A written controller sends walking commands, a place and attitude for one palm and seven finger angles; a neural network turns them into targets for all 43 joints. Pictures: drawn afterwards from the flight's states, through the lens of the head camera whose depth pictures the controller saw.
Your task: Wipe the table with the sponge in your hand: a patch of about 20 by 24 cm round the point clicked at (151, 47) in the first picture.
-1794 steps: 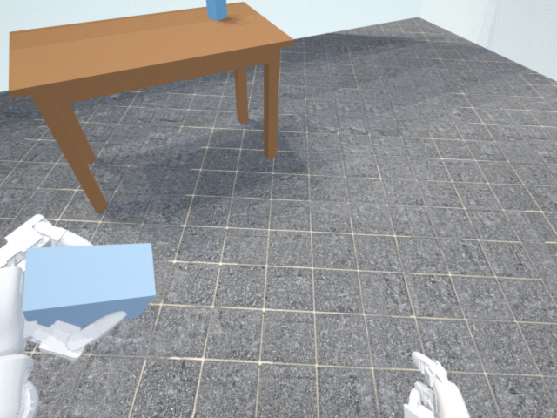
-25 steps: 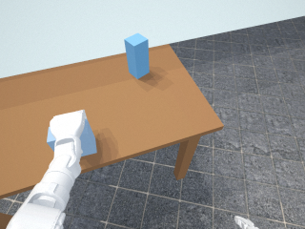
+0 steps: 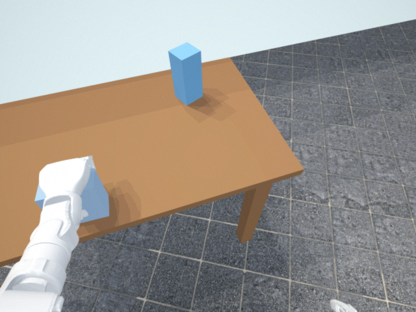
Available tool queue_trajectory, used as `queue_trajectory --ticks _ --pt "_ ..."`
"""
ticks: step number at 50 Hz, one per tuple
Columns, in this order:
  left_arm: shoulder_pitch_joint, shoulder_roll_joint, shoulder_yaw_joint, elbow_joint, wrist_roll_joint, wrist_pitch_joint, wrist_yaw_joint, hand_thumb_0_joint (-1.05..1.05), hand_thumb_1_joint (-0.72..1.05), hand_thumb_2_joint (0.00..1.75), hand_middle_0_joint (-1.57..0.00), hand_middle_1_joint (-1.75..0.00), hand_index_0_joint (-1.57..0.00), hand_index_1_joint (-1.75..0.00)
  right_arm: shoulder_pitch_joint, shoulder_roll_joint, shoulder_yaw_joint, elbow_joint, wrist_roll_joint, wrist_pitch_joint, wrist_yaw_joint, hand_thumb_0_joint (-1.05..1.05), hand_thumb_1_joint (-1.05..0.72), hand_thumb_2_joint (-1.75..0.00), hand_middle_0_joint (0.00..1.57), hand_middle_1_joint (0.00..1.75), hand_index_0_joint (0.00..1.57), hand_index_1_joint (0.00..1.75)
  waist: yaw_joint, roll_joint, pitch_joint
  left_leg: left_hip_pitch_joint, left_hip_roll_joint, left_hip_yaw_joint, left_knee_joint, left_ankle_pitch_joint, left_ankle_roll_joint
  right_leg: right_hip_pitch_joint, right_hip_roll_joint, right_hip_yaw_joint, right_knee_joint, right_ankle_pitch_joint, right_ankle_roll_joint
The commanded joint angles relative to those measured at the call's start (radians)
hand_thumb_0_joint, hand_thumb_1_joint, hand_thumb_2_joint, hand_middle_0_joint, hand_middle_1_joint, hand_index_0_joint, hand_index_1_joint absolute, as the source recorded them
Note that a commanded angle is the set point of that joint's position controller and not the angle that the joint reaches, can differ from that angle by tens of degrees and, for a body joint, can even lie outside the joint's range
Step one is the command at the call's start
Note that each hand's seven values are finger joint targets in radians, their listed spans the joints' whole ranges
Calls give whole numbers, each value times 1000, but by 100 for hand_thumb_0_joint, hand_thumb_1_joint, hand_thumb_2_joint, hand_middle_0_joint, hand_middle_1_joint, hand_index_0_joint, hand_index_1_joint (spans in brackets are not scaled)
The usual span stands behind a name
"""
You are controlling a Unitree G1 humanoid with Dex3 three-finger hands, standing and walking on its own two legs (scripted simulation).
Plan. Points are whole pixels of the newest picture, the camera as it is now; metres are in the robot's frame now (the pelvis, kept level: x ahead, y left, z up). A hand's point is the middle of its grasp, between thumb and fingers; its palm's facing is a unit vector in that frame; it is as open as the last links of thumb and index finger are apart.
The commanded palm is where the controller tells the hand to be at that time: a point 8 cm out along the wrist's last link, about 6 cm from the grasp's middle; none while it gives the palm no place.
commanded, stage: wipe forward along the middle lane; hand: left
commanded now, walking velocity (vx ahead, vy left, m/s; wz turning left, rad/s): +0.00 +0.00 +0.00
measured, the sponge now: (79, 203) +0.34 +0.31 -0.05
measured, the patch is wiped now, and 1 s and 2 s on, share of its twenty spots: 0.75 0.75 0.80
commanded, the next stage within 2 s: slide back across to the first lane in 1.64 s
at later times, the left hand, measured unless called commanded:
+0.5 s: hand (68, 179) +0.38 +0.34 -0.01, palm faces -0.16 +0.04 -0.99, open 10.0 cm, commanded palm +0.37 +0.33 +0.01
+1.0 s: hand (67, 161) +0.43 +0.36 -0.01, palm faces -0.18 +0.06 -0.98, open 10.0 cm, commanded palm +0.43 +0.34 +0.01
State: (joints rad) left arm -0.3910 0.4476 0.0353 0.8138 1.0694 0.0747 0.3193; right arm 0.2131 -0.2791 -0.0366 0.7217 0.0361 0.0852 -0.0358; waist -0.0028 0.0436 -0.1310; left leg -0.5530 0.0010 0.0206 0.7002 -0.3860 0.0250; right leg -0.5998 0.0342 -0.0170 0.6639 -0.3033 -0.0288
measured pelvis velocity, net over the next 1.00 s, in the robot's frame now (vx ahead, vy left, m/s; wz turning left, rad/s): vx -0.04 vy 0.01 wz -0.01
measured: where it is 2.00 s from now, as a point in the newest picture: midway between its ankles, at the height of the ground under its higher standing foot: outside the picture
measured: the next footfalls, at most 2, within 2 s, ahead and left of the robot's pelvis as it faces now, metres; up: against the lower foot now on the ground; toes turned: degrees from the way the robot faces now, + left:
none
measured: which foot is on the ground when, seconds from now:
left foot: down 0.00-1.00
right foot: down 0.00-1.00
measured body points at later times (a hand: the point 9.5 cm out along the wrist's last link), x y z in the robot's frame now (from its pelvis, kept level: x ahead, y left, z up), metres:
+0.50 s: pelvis -0.03 +0.00 -0.02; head +0.07 +0.00 +0.42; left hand +0.39 +0.33 +0.04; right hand +0.03 -0.27 -0.16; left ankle -0.03 +0.10 -0.72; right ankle +0.01 -0.11 -0.72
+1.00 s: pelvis -0.04 +0.01 -0.04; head +0.09 +0.01 +0.39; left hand +0.43 +0.35 +0.04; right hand -0.03 -0.27 -0.16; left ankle -0.03 +0.10 -0.72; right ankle +0.00 -0.11 -0.72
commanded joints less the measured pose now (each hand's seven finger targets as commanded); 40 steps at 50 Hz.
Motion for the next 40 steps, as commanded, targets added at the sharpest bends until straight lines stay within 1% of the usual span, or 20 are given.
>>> queue_trajectory --ticks 1,4,5,7,10,11,12,15,20,22,23,24,26,27,28,30,31,34,36,40 --pt "-163 311 99 -54 28 18 23 0 10 130 -120 -160 -120 -160 17 -139 -44 -85 0 -22 -4 0 -90 -90 20 30 20 30 25 -46 -240 43 -36 -4 -54 316 13 247 4 26 -44 336 -28" --pt "-252 283 59 -15 38 9 34 0 10 130 -120 -160 -120 -160 36 -139 -46 -73 0 -27 -5 0 -90 -90 20 30 20 30 -9 -46 -211 30 -32 -4 -42 289 14 184 5 19 -42 299 -24" --pt "-258 298 67 19 45 10 35 0 10 130 -120 -160 -120 -160 47 -143 -46 -64 -2 -25 -4 0 -90 -90 20 30 20 30 -8 -67 -204 19 -33 -8 -40 278 13 175 6 17 -39 281 -25" --pt "-328 320 68 21 52 -1 37 0 10 130 -120 -160 -120 -160 59 -147 -47 -58 -2 -27 -5 0 -90 -90 20 30 20 30 -16 -45 -237 21 -31 -11 -33 268 14 157 6 19 -32 259 -25" --pt "-365 312 53 74 54 -9 38 0 10 130 -120 -160 -120 -160 75 -147 -46 -49 -5 -25 -6 0 -90 -90 20 30 20 30 -28 -43 -235 -3 -31 -10 -18 255 14 125 7 16 -23 244 -25" --pt "-374 337 75 83 52 -14 38 0 10 130 -120 -160 -120 -160 81 -152 -45 -42 -7 -23 -4 0 -90 -90 20 30 20 30 -24 -48 -255 -4 -29 -12 -14 263 14 129 7 19 -19 252 -27" --pt "-374 329 66 97 48 -19 38 0 10 130 -120 -160 -120 -160 89 -150 -46 -47 -6 -22 -4 0 -90 -90 20 30 20 30 -26 -56 -272 -16 -32 -11 -6 263 15 134 8 21 -13 257 -24" --pt "-399 332 58 146 49 -30 37 0 10 130 -120 -160 -120 -160 104 -152 -44 -41 -7 -19 -2 0 -90 -90 20 30 20 30 -33 -58 -265 -56 -32 -12 13 237 15 103 9 19 -1 237 -23" --pt "-486 355 44 218 53 -36 36 0 10 130 -120 -160 -120 -160 137 -162 -40 -33 -8 -17 -1 0 -90 -90 20 30 20 30 -63 -69 -250 -116 -28 -15 37 169 20 31 13 18 7 158 -21" --pt "-542 371 35 251 56 -37 31 0 10 130 -120 -160 -120 -160 156 -169 -37 -29 -6 -18 -2 0 -90 -90 20 30 20 30 -81 -97 -245 -150 -26 -21 46 129 23 1 14 19 10 113 -18" --pt "-549 397 47 269 57 -36 30 0 10 130 -120 -160 -120 -160 160 -173 -35 -26 -7 -18 -3 0 -90 -90 20 30 20 30 -78 -79 -242 -164 -27 -20 52 116 24 -10 14 21 14 98 -20" --pt "-569 395 37 271 59 -38 28 0 10 130 -120 -160 -120 -160 167 -172 -34 -31 -7 -19 -3 0 -90 -90 20 30 20 30 -81 -85 -252 -174 -26 -22 55 105 24 -15 15 19 19 86 -19" --pt "-586 414 51 261 61 -49 21 0 10 130 -120 -160 -120 -160 181 -173 -36 -29 -10 -21 -1 0 -90 -90 20 30 20 30 -70 -32 -306 -165 -25 -20 69 133 24 -12 17 23 37 112 -25" --pt "-583 410 44 271 61 -50 18 0 10 130 -120 -160 -120 -160 194 -171 -37 -31 -9 -19 0 0 -90 -90 20 30 20 30 -73 -36 -334 -161 -25 -21 77 139 24 -16 20 21 45 115 -25" --pt "-580 406 39 279 57 -50 14 0 10 130 -120 -160 -120 -160 194 -169 -35 -35 -9 -17 -1 0 -90 -90 20 30 20 30 -71 -20 -322 -173 -26 -19 81 132 23 -21 20 22 46 112 -25" --pt "-607 392 22 285 48 -50 8 0 10 130 -120 -160 -120 -160 202 -168 -33 -37 -7 -18 -1 0 -90 -90 20 30 20 30 -82 -33 -313 -188 -22 -21 83 107 23 -36 22 19 43 89 -23" --pt "-633 404 30 287 45 -53 6 0 10 130 -120 -160 -120 -160 210 -172 -35 -32 -8 -20 -1 0 -90 -90 20 30 20 30 -92 -52 -316 -193 -18 -26 87 111 27 -39 24 17 46 92 -23" --pt "-617 474 74 307 29 -55 -3 0 10 130 -120 -160 -120 -160 223 -181 -28 -34 -6 -16 -4 0 -90 -90 20 30 20 30 -81 -78 -337 -237 -24 -17 103 96 31 -10 26 27 49 90 -18" --pt "-683 482 57 296 35 -60 -11 0 10 130 -120 -160 -120 -160 230 -182 -25 -31 -5 -17 -5 0 -90 -90 20 30 20 30 -98 -39 -320 -248 -22 -19 106 76 32 -37 25 28 52 69 -21" --pt "-721 509 45 325 63 -57 -17 0 10 130 -120 -160 -120 -160 245 -187 -17 -36 -3 -17 -7 0 -90 -90 20 30 20 30 -111 -30 -292 -266 -21 -26 109 26 32 -88 32 24 55 3 -21"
